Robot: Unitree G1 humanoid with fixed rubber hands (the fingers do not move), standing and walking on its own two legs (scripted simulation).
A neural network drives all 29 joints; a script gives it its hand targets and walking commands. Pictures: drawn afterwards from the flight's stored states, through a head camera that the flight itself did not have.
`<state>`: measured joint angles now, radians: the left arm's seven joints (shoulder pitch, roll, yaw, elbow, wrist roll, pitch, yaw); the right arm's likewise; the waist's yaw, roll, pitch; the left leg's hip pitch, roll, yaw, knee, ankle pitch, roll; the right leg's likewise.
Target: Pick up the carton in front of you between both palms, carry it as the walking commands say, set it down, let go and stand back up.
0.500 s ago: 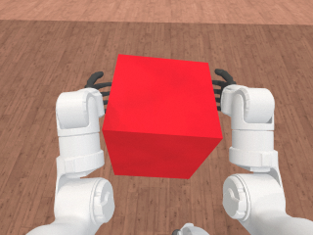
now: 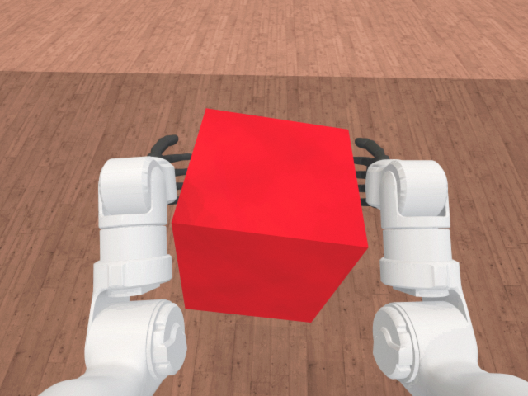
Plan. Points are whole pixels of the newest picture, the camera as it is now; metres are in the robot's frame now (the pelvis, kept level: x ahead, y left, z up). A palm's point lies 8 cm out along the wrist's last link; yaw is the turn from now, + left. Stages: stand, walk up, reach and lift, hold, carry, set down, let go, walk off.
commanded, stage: carry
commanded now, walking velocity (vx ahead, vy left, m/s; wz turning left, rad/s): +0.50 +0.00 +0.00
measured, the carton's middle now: (262, 223) +0.37 -0.01 +0.07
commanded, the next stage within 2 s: none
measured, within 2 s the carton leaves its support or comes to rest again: neither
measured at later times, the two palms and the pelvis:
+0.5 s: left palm (149, 48) +0.67 +0.17 +0.22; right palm (305, 35) +0.71 -0.13 +0.21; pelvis +0.31 -0.03 +0.06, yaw +1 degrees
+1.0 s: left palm out of the picture +1.04 +0.13 +0.29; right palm out of the picture +1.02 -0.16 +0.28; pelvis +0.65 +0.00 +0.10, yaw +0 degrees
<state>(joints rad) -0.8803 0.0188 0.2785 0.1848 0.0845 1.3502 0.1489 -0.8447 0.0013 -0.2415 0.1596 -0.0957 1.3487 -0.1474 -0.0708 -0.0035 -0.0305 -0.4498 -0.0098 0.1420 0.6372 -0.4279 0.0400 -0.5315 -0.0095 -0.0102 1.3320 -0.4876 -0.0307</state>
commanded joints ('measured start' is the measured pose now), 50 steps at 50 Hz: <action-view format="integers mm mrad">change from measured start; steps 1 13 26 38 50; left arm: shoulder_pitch -704 -595 -821 -707 -656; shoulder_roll -1083 -1053 -1199 -1103 -1065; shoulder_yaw -493 -497 -621 -460 -452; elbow -89 43 -193 0 86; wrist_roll -387 -346 -583 -388 -333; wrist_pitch -20 -10 -18 -11 -4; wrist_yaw -229 -224 -278 -247 -219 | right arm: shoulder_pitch -954 -828 -778 -975 -864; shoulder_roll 1169 1105 958 1157 1123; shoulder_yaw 589 511 459 548 449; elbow -213 -33 -183 -139 50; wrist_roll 587 516 342 571 515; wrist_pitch -29 -16 -26 -20 -5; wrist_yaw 276 290 183 279 293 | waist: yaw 12 194 151 3 120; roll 56 79 -111 3 125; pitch -502 -600 -455 -497 -483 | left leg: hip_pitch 647 158 -275 654 296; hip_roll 277 164 85 290 199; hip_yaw -471 -3 -97 -502 -14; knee -205 216 304 -182 -18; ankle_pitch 350 762 35 408 820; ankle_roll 162 17 -1 180 64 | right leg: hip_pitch -322 696 576 -338 394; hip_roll -31 42 -238 -33 112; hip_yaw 29 -139 130 45 -286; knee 18 -714 -971 61 -696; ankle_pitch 47 147 328 46 188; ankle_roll -19 -105 -194 -14 -69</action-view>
